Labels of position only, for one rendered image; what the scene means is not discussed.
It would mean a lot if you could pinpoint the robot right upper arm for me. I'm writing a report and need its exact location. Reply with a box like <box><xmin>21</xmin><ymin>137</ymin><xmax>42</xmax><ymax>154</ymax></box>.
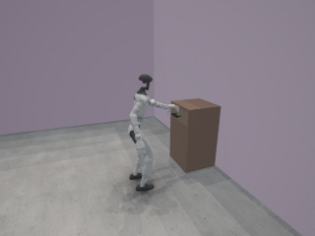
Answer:
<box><xmin>129</xmin><ymin>95</ymin><xmax>147</xmax><ymax>119</ymax></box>

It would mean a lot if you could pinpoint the handle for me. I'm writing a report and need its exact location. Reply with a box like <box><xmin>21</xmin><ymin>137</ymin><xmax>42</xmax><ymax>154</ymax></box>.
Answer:
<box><xmin>171</xmin><ymin>112</ymin><xmax>181</xmax><ymax>118</ymax></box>

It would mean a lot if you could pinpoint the left robot shin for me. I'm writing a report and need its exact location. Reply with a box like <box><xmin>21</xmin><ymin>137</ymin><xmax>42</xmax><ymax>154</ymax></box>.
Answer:
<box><xmin>133</xmin><ymin>155</ymin><xmax>147</xmax><ymax>175</ymax></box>

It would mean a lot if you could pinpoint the robot left forearm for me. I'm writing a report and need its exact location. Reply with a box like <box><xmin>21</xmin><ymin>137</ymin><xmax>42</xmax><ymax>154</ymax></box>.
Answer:
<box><xmin>155</xmin><ymin>100</ymin><xmax>169</xmax><ymax>110</ymax></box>

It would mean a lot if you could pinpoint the robot left upper arm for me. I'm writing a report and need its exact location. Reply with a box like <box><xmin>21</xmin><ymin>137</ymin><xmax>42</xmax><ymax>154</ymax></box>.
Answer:
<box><xmin>148</xmin><ymin>97</ymin><xmax>156</xmax><ymax>107</ymax></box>

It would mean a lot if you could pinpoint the robot right forearm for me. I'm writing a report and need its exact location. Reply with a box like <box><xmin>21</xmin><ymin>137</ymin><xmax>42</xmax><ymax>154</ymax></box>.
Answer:
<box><xmin>130</xmin><ymin>114</ymin><xmax>142</xmax><ymax>142</ymax></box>

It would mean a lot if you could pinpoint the robot right hand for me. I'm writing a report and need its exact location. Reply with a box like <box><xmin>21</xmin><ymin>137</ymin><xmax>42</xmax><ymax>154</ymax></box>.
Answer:
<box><xmin>136</xmin><ymin>140</ymin><xmax>147</xmax><ymax>158</ymax></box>

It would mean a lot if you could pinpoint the drawer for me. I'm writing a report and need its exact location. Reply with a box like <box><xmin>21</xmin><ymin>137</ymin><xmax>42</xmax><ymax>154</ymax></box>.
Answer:
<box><xmin>171</xmin><ymin>108</ymin><xmax>188</xmax><ymax>126</ymax></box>

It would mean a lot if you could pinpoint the cabinet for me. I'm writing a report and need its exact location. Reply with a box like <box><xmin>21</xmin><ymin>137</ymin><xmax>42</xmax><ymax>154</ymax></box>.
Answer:
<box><xmin>169</xmin><ymin>98</ymin><xmax>221</xmax><ymax>173</ymax></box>

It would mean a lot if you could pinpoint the humanoid robot torso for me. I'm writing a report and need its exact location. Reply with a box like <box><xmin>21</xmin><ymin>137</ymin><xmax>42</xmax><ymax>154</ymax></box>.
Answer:
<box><xmin>128</xmin><ymin>93</ymin><xmax>149</xmax><ymax>138</ymax></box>

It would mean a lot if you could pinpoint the robot left hand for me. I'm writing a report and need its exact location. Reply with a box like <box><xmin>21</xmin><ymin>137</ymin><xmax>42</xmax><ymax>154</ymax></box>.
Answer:
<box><xmin>166</xmin><ymin>104</ymin><xmax>179</xmax><ymax>115</ymax></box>

